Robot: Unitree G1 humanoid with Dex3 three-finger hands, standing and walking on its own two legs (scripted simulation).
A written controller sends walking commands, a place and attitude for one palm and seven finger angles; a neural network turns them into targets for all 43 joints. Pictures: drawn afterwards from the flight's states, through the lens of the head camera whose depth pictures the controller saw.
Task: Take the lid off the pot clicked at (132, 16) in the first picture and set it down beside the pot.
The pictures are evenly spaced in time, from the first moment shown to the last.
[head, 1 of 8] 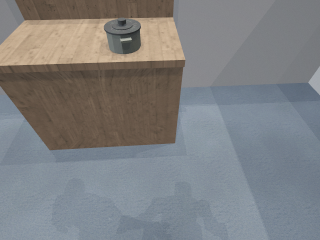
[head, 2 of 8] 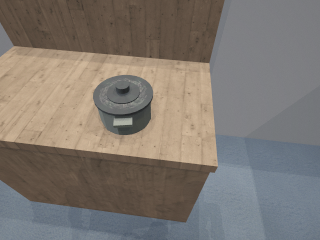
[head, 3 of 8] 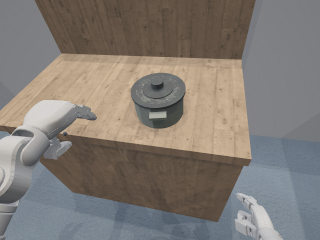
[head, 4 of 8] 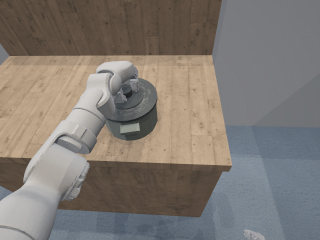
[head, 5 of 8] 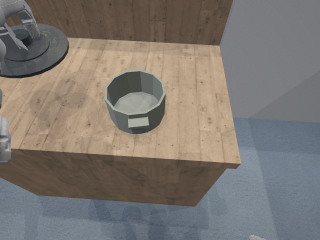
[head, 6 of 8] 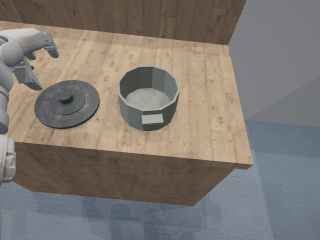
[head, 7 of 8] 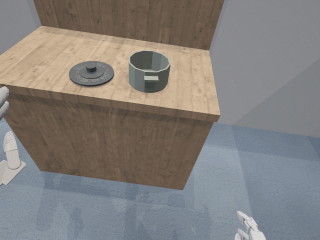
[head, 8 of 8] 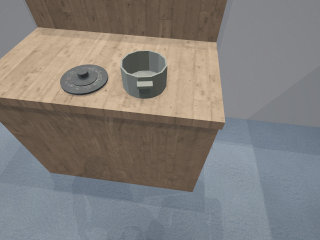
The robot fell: no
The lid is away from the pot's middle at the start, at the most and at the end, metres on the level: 0.00 0.25 0.24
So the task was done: yes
